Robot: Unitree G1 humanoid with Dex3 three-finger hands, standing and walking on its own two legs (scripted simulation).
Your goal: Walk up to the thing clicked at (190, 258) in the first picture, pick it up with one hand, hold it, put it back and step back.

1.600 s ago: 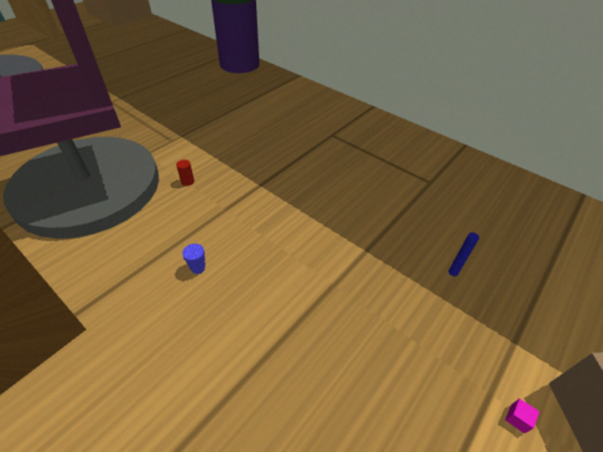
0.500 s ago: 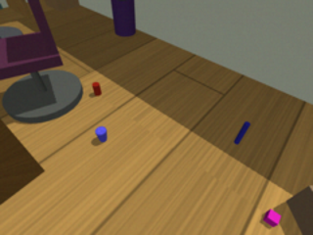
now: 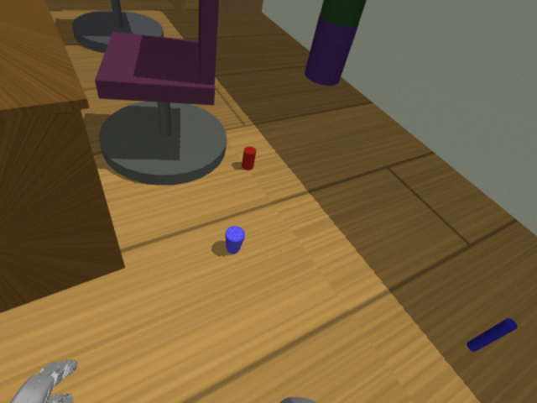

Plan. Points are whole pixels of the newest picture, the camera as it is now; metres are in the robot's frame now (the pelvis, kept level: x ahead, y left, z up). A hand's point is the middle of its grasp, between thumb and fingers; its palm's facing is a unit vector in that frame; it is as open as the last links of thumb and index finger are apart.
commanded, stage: walk up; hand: left
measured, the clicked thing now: (234, 241) +0.89 +0.02 -0.71
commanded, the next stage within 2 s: none
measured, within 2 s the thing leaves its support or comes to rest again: neither
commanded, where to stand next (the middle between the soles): +1.05 -0.40 m, yaw +77 degrees
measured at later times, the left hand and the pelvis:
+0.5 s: hand (150, 359) +0.22 +0.16 -0.10, palm faces +0.41 -0.82 -0.39, open 7.4 cm; pelvis +0.27 -0.13 +0.01, yaw +24 degrees
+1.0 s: hand (224, 265) +0.43 +0.06 -0.16, palm faces +0.54 -0.76 -0.35, open 7.4 cm; pelvis +0.53 -0.23 -0.03, yaw +40 degrees
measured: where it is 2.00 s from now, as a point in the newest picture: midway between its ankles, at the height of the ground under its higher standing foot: (331, 241)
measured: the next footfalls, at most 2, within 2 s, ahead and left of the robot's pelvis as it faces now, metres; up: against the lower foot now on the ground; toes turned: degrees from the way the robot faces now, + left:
right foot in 0.30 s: +0.33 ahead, -0.21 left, +0.00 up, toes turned +15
left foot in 0.68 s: +0.46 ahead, +0.01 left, +0.00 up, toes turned +38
